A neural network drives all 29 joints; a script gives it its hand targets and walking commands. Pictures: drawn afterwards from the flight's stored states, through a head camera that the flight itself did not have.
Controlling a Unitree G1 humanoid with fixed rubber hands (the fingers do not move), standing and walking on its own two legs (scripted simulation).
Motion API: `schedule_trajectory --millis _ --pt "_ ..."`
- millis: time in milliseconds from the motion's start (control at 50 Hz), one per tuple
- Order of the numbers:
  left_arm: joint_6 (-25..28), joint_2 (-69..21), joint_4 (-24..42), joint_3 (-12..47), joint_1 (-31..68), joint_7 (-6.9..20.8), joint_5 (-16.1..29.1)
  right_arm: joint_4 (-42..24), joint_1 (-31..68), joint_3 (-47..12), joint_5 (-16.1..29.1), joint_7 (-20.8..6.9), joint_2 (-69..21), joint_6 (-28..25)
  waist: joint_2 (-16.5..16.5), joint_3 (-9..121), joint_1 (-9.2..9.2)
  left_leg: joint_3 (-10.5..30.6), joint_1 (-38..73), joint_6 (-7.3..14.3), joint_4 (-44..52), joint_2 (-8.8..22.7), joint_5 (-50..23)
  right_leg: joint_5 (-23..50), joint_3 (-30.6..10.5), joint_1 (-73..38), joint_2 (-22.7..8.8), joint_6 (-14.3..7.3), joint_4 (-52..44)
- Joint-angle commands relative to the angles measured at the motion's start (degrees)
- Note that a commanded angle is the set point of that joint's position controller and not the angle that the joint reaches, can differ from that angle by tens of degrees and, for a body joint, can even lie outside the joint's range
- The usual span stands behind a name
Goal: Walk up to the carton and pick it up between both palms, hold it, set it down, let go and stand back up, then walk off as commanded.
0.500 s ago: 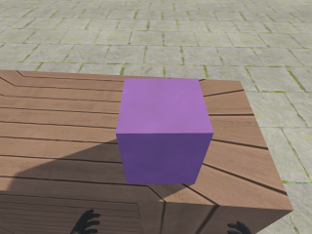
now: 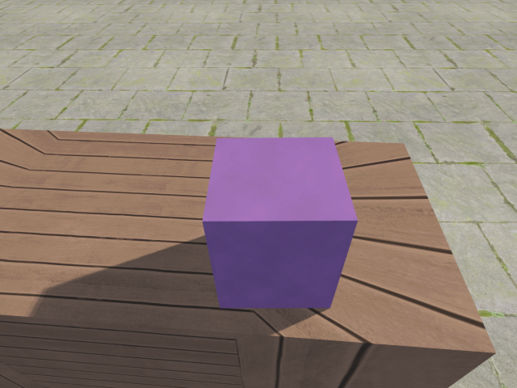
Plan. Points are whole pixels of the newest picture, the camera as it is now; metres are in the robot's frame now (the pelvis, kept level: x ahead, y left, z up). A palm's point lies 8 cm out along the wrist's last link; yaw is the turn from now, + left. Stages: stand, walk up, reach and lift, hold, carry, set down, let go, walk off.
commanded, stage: stand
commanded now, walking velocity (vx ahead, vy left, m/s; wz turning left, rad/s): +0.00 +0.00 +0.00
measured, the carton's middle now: (274, 225) +0.42 +0.01 +0.03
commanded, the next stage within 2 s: none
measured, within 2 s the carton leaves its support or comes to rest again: neither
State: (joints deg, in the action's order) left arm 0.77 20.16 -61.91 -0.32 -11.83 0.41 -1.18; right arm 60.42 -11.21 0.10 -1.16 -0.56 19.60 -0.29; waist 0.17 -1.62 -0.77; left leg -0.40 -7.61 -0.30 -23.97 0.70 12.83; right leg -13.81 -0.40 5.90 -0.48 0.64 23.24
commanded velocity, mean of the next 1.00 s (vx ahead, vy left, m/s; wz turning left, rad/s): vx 0.00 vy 0.00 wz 0.00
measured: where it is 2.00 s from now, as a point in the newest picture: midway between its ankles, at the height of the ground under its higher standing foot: outside the picture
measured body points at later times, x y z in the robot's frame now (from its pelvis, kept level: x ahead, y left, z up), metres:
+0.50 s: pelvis -0.02 +0.01 +0.00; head -0.03 +0.01 +0.45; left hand +0.03 +0.30 -0.13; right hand +0.04 -0.27 -0.14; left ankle +0.01 +0.12 -0.74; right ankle -0.01 -0.13 -0.74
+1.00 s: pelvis -0.02 +0.01 +0.00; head -0.03 +0.01 +0.45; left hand +0.03 +0.30 -0.13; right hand +0.06 -0.27 -0.13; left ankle +0.01 +0.12 -0.74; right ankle -0.01 -0.13 -0.74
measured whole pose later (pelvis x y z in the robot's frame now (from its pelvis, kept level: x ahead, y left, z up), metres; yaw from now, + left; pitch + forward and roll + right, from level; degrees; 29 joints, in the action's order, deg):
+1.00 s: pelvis -0.02 +0.01 +0.00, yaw +1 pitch -3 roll +0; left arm 1.1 19.0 -64.3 0.7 -9.4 0.4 -0.6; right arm 63.6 -7.6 -0.3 -0.6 -0.9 18.1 -0.8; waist -0.2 -2.4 -0.4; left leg 0.0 -8.6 0.6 -20.7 -0.9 8.9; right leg -10.9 -0.7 7.3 -2.0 1.8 21.5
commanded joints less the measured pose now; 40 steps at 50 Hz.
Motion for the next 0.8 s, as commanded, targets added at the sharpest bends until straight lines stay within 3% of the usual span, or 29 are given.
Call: schedule_trajectory --millis 0,20,40,60,80,140,160,200,240,280,300,320,340,360,380,400,440,460,480,500,560,580,600,620,640,660,700,740,780 --pt "2.07 11.82 4.08 -2.04 3.83 -0.86 0.34 -3.88 3.71 2.64 0.13 0.89 14.53 -1.6 -0.38 1.38 0.87 6.54 1.34 2.34 6.07 6.07 -10.09 8.4 -5.41 3.44 -6.25 -2.67 -5.77" --pt "2.11 12.85 3.46 -2.31 2.74 -0.84 0.47 -3.32 3.91 2.58 0.14 0.76 13.52 -1.48 -2.06 0.51 0.6 6.22 2.53 2.66 5.19 6.22 -10.85 8.81 -5.47 4.17 -6.01 -2.45 -6.96" --pt "2.09 11.51 3.82 -1.9 3.06 -0.72 0.55 -3.43 3.02 2.75 0.15 0.74 14.6 -1.45 -0.09 2.04 1.09 6.13 2.2 1.92 5.41 6.4 -9.67 8.83 -4.73 3.69 -5.81 -2.03 -6.11" --pt "2.2 12.75 3.87 -1.91 3.72 -0.83 0.18 -2.97 3.68 2.28 0.06 0.74 13.23 -1.41 -0.94 -0.95 0.72 7.06 -0.81 2.56 5.98 6.42 -8.77 6.83 -5.34 4.41 -5.85 -2.3 -6.89" --pt "2.36 12.65 2.36 -1.89 2.55 -0.87 0.27 -3.15 3.24 2.43 -0.19 0.58 12.9 -1.28 0.68 -0.45 0.55 5.67 1.08 2.04 6.84 5.63 -7.28 4.97 -5.16 3.51 -5.81 -2.03 -7.56" --pt "1.94 13.64 2.72 -2.14 3.56 -0.79 0.2 -2.81 3.68 2.43 0.31 0.67 12.52 -1.64 -0.88 1.09 0.77 6.3 0.38 2.02 7.8 5.73 -4.18 4.91 -5.99 3.66 -6.12 -2.61 -7.03" --pt "2.09 12.29 2.48 -1.82 2.92 -0.72 0.29 -2.81 4.62 2.22 0.12 0.59 12.07 -1.79 0.94 -2.07 0.31 6.2 -1.26 2.21 6.76 5.89 -5.12 3.89 -5.79 3.89 -6.22 -2.28 -8.23" --pt "1.67 13.7 2.58 -2.32 3.17 -0.83 0.13 -2.9 3.68 2.21 0.09 0.67 12.05 -1.71 1.14 -1.15 0.71 6.69 -1.89 2.07 8.22 5.81 -5.19 4.5 -5.45 3.17 -6.13 -2.64 -6.95" --pt "1.99 11.78 3.07 -1.93 3.05 -0.61 0.88 -1.44 2.33 1.86 -0.12 0.75 11.02 -1.92 -0.86 0.63 -0.12 5.93 -1.01 2.2 8.17 5.98 -5.17 2.89 -5.34 2.47 -6.37 -1.79 -7.52" --pt "2.07 12.8 2.82 -2.18 3.48 -0.72 0.05 -2.08 5.09 1.9 -0.17 0.63 11.38 -2.06 -0.13 -2.95 0.61 6.1 -3.08 1.97 8.32 5.44 -3.07 2.73 -5.21 4.02 -5.7 -1.87 -7.6" --pt "1.86 12.76 2.6 -2.25 3.57 -0.98 0.03 -1.89 4.23 2.36 -0.09 0.47 11.96 -1.77 2.52 -1.26 0.74 6.49 -2.28 1.93 8.62 5.89 -1.78 0.78 -5.54 3.79 -5.95 -1.58 -8.36" --pt "1.94 12.17 3.05 -1.95 2.2 -0.64 0.18 -1.2 1.96 2.57 0.3 0.73 11.65 -1.82 -1.03 -0.66 0.22 6.9 -2.2 1.97 8.73 5.4 -0.97 0.56 -4.72 3.06 -5.79 -1.59 -8.11" --pt "1.89 12.21 2.34 -2.44 1.89 -0.7 0.11 -0.88 3.34 2.55 0.03 0.61 12.36 -1.81 0.31 -0.83 -0.34 6.67 -2.79 2.43 8.46 5.39 1.23 0.2 -5.41 3.05 -5.83 -1.85 -8.09" --pt "2.12 13.1 3.08 -2.36 3.38 -0.61 0.04 -2.37 3.37 2.34 -0.25 0.52 11.97 -1.56 -3.02 -0.58 0.32 6.19 -1.71 1.95 8.7 5.08 -1.07 -1.42 -5.44 4.02 -6.15 -1.78 -7.92" --pt "1.83 10.73 2.97 -2.09 3.51 -0.7 -0.31 -2.18 3.76 2.37 -0.09 0.73 12.17 -1.92 2.36 -1.79 0.63 5.88 -2.93 2.43 8.35 5.14 -0.43 -0.34 -5.8 4.85 -6.28 -2.0 -8.49" --pt "1.83 12.33 2.89 -2.47 2.6 -0.59 -0.01 -1.41 2.85 2.53 0.3 0.54 12.14 -1.9 2.45 -0.32 -0.05 6.34 -1.66 1.79 8.16 5.55 -3.09 1.6 -5.15 3.34 -6.29 -1.86 -8.12" --pt "1.59 11.63 3.45 -2.4 4.54 -0.95 0.08 -2.19 4.78 2.37 0.76 0.72 12.41 -1.78 -1.43 0.23 0.77 6.38 -1.95 1.83 8.44 5.53 -3.0 4.18 -4.95 2.97 -5.75 -1.98 -7.9" --pt "1.98 11.74 3.41 -2.11 3.4 -0.83 0.46 -1.05 3.64 2.22 -0.16 0.83 11.31 -1.72 -0.05 -0.51 -0.5 7.03 -2.07 2.71 8.93 5.91 -3.12 2.33 -5.67 2.99 -5.99 -2.08 -7.26" --pt "1.72 11.72 2.15 -2.09 2.7 -0.77 0.52 -1.42 3.22 2.28 0.26 0.67 12.27 -1.66 -1.71 -0.48 0.86 7.12 -1.28 2.29 10.02 6.34 -3.94 1.93 -5.18 4.51 -6.02 -1.9 -7.81" --pt "1.92 12.1 2.49 -2.19 2.5 -0.81 -0.27 -1.03 4.12 2.23 -0.1 0.83 12.12 -1.85 -0.32 -1.08 0.02 7.96 -1.24 2.56 9.96 6.45 -2.84 0.76 -5.17 3.8 -6.12 -2.61 -6.63" --pt "1.65 10.55 2.46 -1.4 3.03 -0.77 0.36 -1.59 4.15 2.64 0.65 0.71 12.92 -1.96 0.45 0.91 0.66 6.58 -0.74 1.87 8.18 5.86 -4.85 2.84 -5.5 2.99 -6.64 -2.28 -7.59" --pt "1.88 11.57 2.28 -1.24 1.73 -0.84 0.65 -0.96 2.61 2.17 0.62 0.59 12.89 -1.77 2.56 -1.12 0.21 7.39 -1.98 2.34 9.22 6.47 -3.79 0.8 -5.05 4.1 -6.27 -1.95 -7.84" --pt "1.98 11.45 2.29 -1.0 3.18 -0.82 0.85 -0.65 4.23 2.57 0.7 0.48 12.41 -1.59 2.25 0.79 0.3 7.53 -1.44 2.02 10.03 6.05 -0.77 0.95 -5.58 3.1 -6.17 -2.19 -7.42" --pt "2.09 12.25 2.12 -1.58 4.06 -0.86 0.38 -0.87 3.33 1.98 0.51 0.71 10.78 -1.76 -0.22 0.86 0.99 7.26 -2.12 2.29 8.84 6.04 -2.7 1.92 -5.03 1.48 -6.26 -2.24 -7.73" --pt "1.95 11.76 2.29 -1.35 2.59 -0.78 0.41 -0.92 4.66 2.59 0.6 0.7 13.38 -1.87 -1.28 0.47 0.14 8.57 -1.66 2.35 10.05 6.36 -1.84 1.97 -4.64 2.78 -6.41 -2.2 -7.5" --pt "1.62 12.51 1.73 -1.39 2.99 -0.5 0.73 -1.09 5.51 2.1 0.48 0.67 12.82 -1.93 1.7 1.72 -0.11 8.68 -2.36 2.58 10.12 6.27 0.95 1.11 -5.13 2.08 -6.43 -2.5 -6.97" --pt "1.57 11.23 2.0 -1.17 4.42 -0.52 0.68 -0.85 5.6 1.85 0.36 0.75 12.29 -1.93 2.99 -0.58 0.37 8.54 -3.91 2.13 10.01 6.35 0.25 -0.34 -5.08 2.83 -6.6 -2.5 -6.97" --pt "1.55 11.32 1.37 -0.92 2.43 -0.62 0.8 -0.42 5.4 2.04 1.09 0.6 13.1 -1.93 -0.03 -0.62 1.01 8.3 -0.91 2.24 8.7 6.36 -4.9 2.76 -5.46 5.13 -6.3 -2.7 -7.78" --pt "1.5 12.31 1.69 -1.45 4.72 -0.76 0.41 0.3 5.36 2.31 0.37 0.62 13.54 -1.86 -1.15 -0.21 0.48 7.91 -0.87 2.15 7.68 5.93 -6.08 2.57 -5.14 3.15 -6.05 -2.37 -7.74"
